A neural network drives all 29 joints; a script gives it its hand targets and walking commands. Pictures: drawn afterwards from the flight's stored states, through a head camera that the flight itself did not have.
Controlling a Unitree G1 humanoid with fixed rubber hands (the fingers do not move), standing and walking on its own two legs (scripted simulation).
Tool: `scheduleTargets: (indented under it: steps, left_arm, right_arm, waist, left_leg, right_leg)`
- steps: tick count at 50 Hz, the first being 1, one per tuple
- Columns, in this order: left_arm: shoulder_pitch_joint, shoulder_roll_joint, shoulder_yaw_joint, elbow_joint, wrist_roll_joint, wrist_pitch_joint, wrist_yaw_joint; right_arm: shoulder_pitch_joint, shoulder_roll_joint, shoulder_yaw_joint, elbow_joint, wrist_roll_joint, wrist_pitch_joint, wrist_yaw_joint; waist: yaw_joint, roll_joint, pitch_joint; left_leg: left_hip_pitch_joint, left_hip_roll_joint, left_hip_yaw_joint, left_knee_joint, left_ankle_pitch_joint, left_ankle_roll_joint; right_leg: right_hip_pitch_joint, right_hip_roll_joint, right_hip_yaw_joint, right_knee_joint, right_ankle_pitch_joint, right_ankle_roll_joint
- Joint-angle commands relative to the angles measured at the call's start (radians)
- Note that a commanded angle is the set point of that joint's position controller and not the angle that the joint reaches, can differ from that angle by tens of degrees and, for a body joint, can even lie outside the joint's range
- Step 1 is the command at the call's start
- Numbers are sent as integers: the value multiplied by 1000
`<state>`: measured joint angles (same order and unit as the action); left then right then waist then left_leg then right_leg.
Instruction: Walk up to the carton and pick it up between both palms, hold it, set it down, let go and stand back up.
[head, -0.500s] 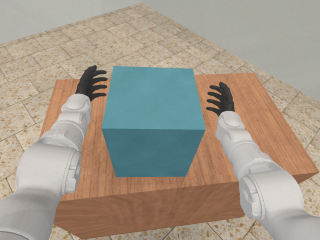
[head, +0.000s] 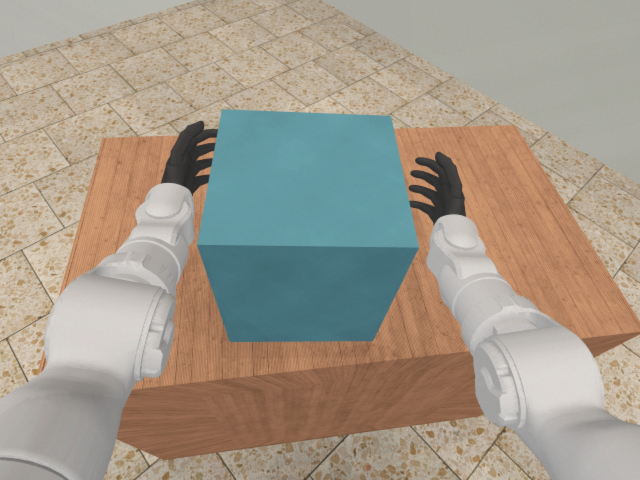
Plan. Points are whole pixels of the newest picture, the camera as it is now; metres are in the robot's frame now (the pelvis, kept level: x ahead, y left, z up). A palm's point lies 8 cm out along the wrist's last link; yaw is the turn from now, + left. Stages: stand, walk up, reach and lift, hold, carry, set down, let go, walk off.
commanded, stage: reach and lift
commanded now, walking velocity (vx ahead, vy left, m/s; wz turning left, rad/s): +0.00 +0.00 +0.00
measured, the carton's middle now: (304, 236) +0.42 +0.02 +0.03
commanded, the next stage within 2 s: none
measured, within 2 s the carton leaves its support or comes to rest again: leaves its support in 1.98 s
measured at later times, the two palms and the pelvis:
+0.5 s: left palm (187, 185) +0.45 +0.16 +0.10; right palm (427, 228) +0.40 -0.13 +0.08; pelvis +0.02 +0.01 +0.02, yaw +0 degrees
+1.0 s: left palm (184, 187) +0.45 +0.17 +0.09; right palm (425, 229) +0.40 -0.13 +0.08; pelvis +0.02 +0.01 +0.02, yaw +0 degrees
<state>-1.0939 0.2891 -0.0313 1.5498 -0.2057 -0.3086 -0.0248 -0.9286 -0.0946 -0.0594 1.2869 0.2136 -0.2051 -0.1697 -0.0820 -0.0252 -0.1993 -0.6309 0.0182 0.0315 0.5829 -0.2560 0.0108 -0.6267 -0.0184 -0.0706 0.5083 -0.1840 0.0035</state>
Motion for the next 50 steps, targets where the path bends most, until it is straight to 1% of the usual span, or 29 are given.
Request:
scheduleTargets:
  steps: [1, 5, 8, 10, 12, 13, 14, 15, 16, 17, 20, 25, 30, 34, 40, 44, 50]
  left_arm:
    - [-393, 76, 35, -131, 32, -34, 4]
    - [-393, 30, 87, -163, 86, -30, 5]
    - [-393, -31, 144, -200, 153, -27, -5]
    - [-386, -97, 213, -230, 234, -23, -21]
    - [-360, -197, 306, -252, 354, -17, -47]
    - [-358, -298, 336, -254, 420, -16, -68]
    - [-363, -452, 346, -247, 483, -15, -100]
    - [-346, -576, 351, -235, 534, -14, -128]
    - [-315, -629, 363, -226, 571, -9, -145]
    - [-289, -649, 377, -229, 595, -1, -151]
    - [-261, -662, 401, -289, 614, 41, -151]
    - [-214, -687, 422, -362, 640, 107, -157]
    - [-189, -705, 417, -425, 633, 148, -162]
    - [-185, -713, 397, -465, 626, 160, -160]
    - [-158, -728, 372, -490, 623, 170, -154]
    - [-140, -730, 367, -494, 622, 177, -156]
    - [-139, -726, 370, -498, 625, 190, -158]
  right_arm:
    - [-390, -78, -35, -136, -37, -34, -4]
    - [-379, -22, -93, -151, -104, -31, -7]
    - [-368, 47, -166, -178, -192, -34, -2]
    - [-354, 127, -238, -205, -290, -44, 10]
    - [-330, 248, -330, -231, -430, -60, 32]
    - [-331, 362, -360, -241, -510, -70, 55]
    - [-339, 530, -371, -249, -592, -79, 90]
    - [-327, 657, -372, -261, -663, -85, 127]
    - [-298, 707, -376, -268, -710, -86, 155]
    - [-274, 727, -377, -277, -733, -81, 172]
    - [-237, 747, -350, -305, -731, -55, 193]
    - [-220, 751, -321, -360, -735, -40, 199]
    - [-218, 759, -302, -400, -724, -44, 199]
    - [-212, 766, -289, -409, -713, -52, 195]
    - [-209, 766, -266, -417, -689, -73, 188]
    - [-207, 763, -251, -420, -678, -81, 183]
    - [-211, 754, -253, -423, -677, -79, 179]
  waist:
    - [5, 89, -511]
    - [2, 93, -491]
    - [-4, 102, -483]
    - [-6, 108, -472]
    - [-5, 107, -436]
    - [-2, 106, -408]
    - [2, 104, -374]
    - [7, 109, -353]
    - [12, 115, -337]
    - [18, 116, -322]
    - [28, 108, -271]
    - [41, 99, -204]
    - [51, 80, -188]
    - [51, 91, -209]
    - [52, 102, -225]
    - [52, 90, -209]
    - [50, 79, -192]
  left_leg:
    - [248, -16, -9, -20, 389, -78]
    - [263, -16, -4, -38, 386, -78]
    - [293, -16, 3, -53, 400, -81]
    - [318, -18, 9, -69, 421, -83]
    - [339, -21, 20, -96, 442, -82]
    - [343, -22, 25, -114, 448, -79]
    - [348, -25, 29, -135, 446, -75]
    - [361, -26, 31, -154, 448, -72]
    - [375, -26, 33, -168, 449, -70]
    - [381, -24, 36, -180, 449, -67]
    - [381, -20, 42, -210, 430, -62]
    - [433, -17, 56, -224, 448, -59]
    - [456, -17, 69, -220, 476, -58]
    - [457, -20, 74, -211, 500, -60]
    - [456, -22, 73, -195, 550, -67]
    - [433, -25, 69, -202, 529, -61]
    - [425, -26, 66, -223, 462, -52]
  right_leg:
    - [283, 11, 32, -7, 274, -8]
    - [303, 10, 32, -25, 265, -10]
    - [330, 10, 28, -45, 272, -13]
    - [368, 10, 25, -64, 293, -14]
    - [435, 10, 20, -88, 327, -12]
    - [473, 10, 17, -101, 346, -12]
    - [513, 10, 12, -117, 360, -13]
    - [556, 8, 8, -131, 381, -15]
    - [593, 8, 6, -141, 398, -18]
    - [621, 10, 5, -147, 407, -18]
    - [678, 18, 3, -160, 394, -6]
    - [673, 32, -18, -188, 347, 11]
    - [680, 36, -27, -195, 347, 19]
    - [692, 34, -28, -187, 378, 21]
    - [708, 33, -29, -177, 439, 19]
    - [728, 30, -28, -175, 453, 20]
    - [730, 28, -30, -188, 404, 18]
